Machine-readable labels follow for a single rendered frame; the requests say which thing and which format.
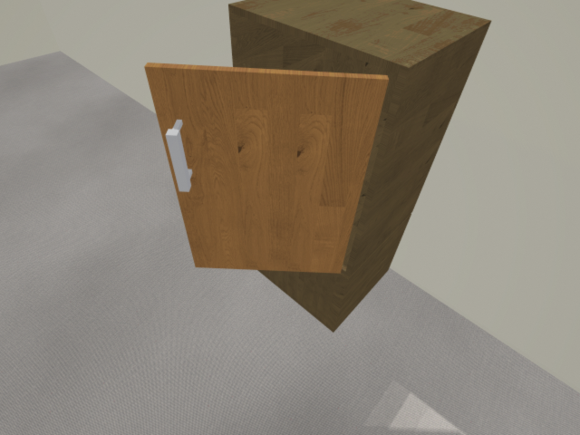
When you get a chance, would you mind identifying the handle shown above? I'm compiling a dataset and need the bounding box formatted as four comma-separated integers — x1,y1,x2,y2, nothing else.
166,120,192,192

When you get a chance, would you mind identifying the cupboard door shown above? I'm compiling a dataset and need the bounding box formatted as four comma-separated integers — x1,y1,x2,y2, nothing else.
144,63,389,274

